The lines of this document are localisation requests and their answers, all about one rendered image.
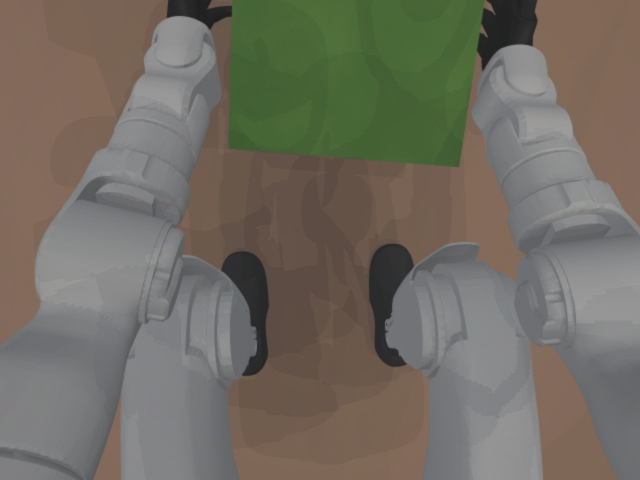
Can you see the robot right thigh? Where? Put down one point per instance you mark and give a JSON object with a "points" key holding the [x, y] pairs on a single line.
{"points": [[483, 418]]}

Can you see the left robot hand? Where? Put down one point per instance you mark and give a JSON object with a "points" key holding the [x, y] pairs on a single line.
{"points": [[197, 9]]}

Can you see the left robot upper arm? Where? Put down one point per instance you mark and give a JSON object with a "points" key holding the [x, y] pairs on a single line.
{"points": [[106, 271]]}

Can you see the robot left forearm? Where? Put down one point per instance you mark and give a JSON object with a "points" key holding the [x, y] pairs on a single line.
{"points": [[148, 162]]}

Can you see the carton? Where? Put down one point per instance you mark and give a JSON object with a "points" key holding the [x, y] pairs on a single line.
{"points": [[383, 80]]}

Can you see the robot left thigh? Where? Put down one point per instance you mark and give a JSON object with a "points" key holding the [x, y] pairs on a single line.
{"points": [[174, 411]]}

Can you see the robot right forearm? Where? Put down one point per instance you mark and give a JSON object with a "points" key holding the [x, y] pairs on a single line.
{"points": [[550, 189]]}

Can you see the right robot upper arm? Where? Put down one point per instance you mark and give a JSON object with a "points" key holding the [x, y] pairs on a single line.
{"points": [[582, 298]]}

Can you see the robot thigh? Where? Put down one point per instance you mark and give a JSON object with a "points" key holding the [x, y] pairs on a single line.
{"points": [[174, 411], [483, 418]]}

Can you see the right robot hand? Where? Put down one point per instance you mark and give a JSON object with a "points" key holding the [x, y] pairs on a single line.
{"points": [[514, 23]]}

